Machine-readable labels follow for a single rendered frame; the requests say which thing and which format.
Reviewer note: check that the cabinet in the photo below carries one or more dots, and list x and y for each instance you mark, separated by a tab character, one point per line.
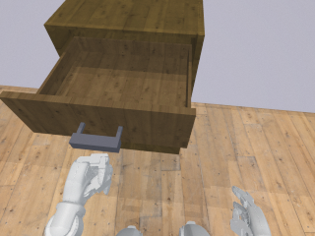
168	21

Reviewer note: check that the left robot forearm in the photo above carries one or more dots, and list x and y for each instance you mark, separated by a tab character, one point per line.
67	220

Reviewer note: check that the handle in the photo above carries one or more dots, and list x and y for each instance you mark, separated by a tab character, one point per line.
96	142

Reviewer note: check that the right robot hand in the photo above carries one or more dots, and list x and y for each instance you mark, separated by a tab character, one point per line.
253	221

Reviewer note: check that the drawer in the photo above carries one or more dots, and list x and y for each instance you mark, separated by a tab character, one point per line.
143	86

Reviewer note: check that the left robot hand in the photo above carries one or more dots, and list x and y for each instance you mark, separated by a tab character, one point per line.
94	170

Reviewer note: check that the robot right thigh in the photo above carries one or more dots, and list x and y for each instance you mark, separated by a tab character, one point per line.
192	230

